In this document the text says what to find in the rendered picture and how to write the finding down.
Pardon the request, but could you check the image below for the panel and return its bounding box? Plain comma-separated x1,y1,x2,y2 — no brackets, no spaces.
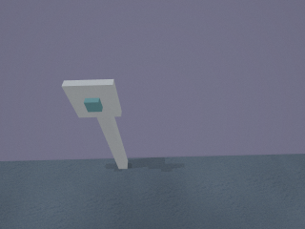
61,79,128,169

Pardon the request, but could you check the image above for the button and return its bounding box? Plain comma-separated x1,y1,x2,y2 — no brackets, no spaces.
84,97,103,113

